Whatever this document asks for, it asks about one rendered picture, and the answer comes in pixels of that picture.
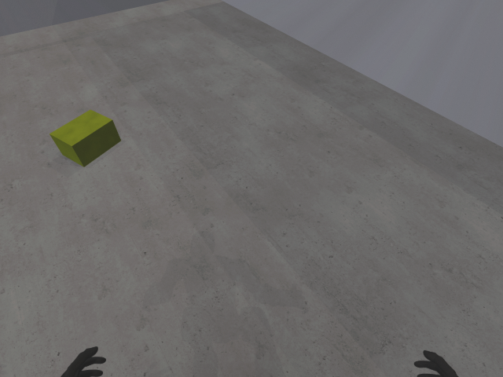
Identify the robot left hand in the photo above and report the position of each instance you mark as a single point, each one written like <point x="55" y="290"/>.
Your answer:
<point x="83" y="360"/>

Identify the carton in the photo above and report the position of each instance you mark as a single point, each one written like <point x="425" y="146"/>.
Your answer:
<point x="86" y="137"/>

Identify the robot right hand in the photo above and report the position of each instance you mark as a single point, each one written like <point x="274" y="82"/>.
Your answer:
<point x="437" y="364"/>

